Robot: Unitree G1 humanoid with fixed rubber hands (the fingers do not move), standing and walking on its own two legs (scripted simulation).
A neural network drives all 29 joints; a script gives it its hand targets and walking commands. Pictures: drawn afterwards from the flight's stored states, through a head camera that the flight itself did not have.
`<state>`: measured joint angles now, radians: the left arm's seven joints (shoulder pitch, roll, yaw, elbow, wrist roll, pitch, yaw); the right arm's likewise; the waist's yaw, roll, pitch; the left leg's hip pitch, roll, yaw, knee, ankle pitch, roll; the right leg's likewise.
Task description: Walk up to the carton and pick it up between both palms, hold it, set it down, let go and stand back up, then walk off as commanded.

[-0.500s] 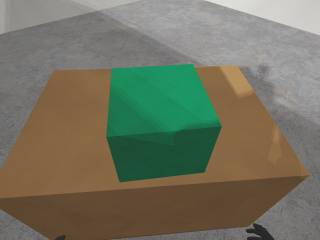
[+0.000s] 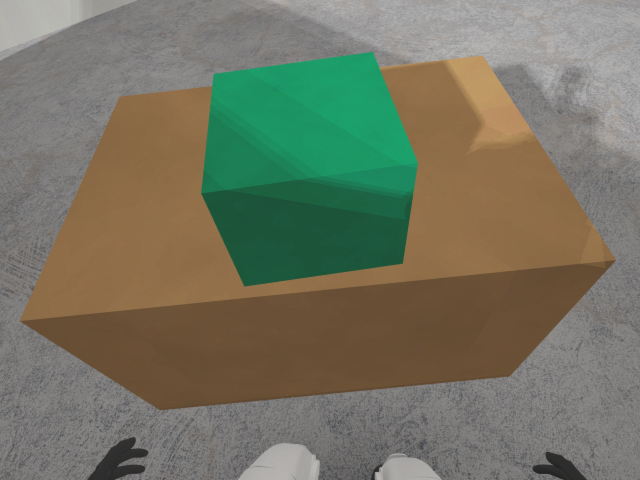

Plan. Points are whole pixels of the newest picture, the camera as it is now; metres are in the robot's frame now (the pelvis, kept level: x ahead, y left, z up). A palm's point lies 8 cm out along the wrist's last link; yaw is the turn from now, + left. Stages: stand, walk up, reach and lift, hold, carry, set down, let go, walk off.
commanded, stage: walk off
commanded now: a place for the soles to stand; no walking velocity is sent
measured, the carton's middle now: (308, 169) +0.61 +0.06 -0.02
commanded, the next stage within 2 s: none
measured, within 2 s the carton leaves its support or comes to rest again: neither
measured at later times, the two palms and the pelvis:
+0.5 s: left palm out of the picture -0.06 +0.37 -0.15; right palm out of the picture -0.12 -0.23 -0.08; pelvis -0.16 +0.09 -0.01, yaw -1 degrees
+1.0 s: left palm out of the picture -0.36 +0.34 -0.10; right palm out of the picture -0.23 -0.28 -0.12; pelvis -0.36 +0.01 -0.02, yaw +0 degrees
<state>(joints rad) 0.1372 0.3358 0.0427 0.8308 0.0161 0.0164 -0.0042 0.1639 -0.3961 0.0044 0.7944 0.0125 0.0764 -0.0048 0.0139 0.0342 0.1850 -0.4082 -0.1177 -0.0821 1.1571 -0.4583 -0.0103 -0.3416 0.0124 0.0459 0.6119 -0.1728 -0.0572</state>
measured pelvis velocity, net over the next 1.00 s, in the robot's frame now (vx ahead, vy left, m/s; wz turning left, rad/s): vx -0.36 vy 0.01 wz -0.01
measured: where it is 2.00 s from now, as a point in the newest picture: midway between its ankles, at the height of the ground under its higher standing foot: outside the picture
